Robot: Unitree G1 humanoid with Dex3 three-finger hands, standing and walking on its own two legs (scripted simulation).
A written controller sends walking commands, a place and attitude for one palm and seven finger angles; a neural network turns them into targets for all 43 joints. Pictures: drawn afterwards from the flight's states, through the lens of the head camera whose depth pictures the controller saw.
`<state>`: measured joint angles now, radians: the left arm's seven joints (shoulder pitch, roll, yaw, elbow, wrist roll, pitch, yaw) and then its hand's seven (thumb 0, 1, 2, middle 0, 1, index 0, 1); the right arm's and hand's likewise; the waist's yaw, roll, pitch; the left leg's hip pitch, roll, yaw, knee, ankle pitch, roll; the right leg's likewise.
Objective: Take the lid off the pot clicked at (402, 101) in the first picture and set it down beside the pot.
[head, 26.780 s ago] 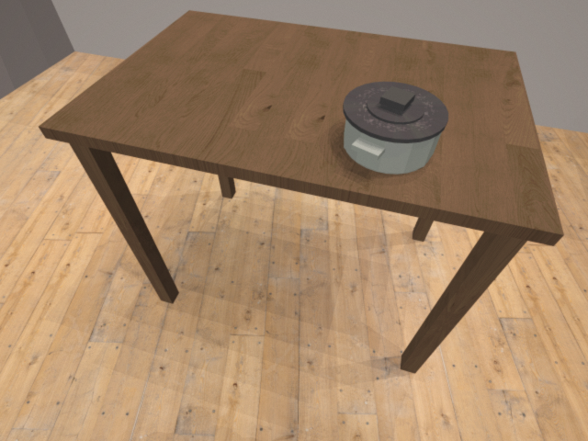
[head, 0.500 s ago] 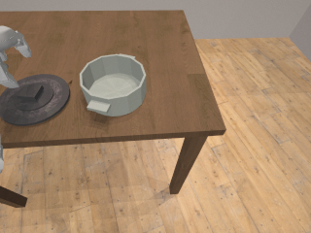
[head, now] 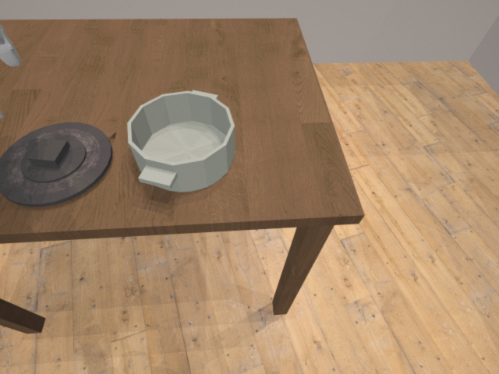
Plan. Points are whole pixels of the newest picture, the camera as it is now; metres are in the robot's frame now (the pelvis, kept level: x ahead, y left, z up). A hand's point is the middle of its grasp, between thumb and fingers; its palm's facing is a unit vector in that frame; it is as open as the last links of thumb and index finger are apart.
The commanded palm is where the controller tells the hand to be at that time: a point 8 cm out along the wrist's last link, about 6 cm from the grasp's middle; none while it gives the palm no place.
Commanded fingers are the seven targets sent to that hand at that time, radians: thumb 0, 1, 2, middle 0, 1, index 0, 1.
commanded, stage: raise the empty hand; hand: left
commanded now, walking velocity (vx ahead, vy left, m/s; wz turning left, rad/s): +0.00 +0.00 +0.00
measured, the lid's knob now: (49, 152) +0.47 +0.34 +0.07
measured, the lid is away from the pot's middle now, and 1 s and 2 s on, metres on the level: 0.23 0.23 0.23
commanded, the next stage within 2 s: draw the hand back to the body in 0.02 s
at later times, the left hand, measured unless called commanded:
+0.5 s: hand out of the picture +0.41 +0.33 +0.21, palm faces -0.22 -0.09 -0.97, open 11.0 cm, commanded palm +0.39 +0.33 +0.28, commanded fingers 0.00 -0.10 0.83 -0.43 -0.70 -0.43 -0.70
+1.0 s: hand out of the picture +0.39 +0.26 +0.27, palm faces +0.48 -0.85 -0.22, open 10.5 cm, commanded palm +0.32 +0.30 +0.27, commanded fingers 0.00 0.27 0.86 -0.35 -0.55 -0.35 -0.55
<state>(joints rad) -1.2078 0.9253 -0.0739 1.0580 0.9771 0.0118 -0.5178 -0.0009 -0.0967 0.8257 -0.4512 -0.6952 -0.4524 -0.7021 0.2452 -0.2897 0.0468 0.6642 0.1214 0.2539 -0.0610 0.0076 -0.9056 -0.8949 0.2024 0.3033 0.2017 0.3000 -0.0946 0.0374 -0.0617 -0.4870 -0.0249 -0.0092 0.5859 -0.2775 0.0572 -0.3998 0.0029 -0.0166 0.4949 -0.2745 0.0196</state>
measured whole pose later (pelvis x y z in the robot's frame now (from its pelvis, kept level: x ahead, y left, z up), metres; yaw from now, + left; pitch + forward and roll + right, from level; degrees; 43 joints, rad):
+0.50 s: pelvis -0.01 +0.00 +0.00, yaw +0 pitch +7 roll -2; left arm -0.89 0.88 0.02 0.72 0.90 0.05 -0.53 0.00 -0.10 0.83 -0.45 -0.70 -0.45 -0.70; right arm 0.21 -0.29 0.04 0.61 0.12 0.27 -0.04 0.01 -0.91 -0.90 0.20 0.30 0.20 0.30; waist -0.06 0.06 -0.05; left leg -0.41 -0.03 -0.01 0.55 -0.26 0.06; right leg -0.33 0.00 -0.02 0.48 -0.27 0.02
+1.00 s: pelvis +0.01 -0.03 +0.01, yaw -2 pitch +0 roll -1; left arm -0.47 0.55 0.42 0.29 -0.05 -0.07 0.06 0.00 0.05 0.84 -0.41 -0.63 -0.41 -0.64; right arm 0.22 -0.26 0.07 0.64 0.05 0.01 -0.07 0.01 -0.90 -0.89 0.20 0.30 0.20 0.30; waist 0.00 0.03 0.01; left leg -0.17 0.01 0.02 0.42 -0.24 0.01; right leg -0.12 0.04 0.02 0.36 -0.24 -0.02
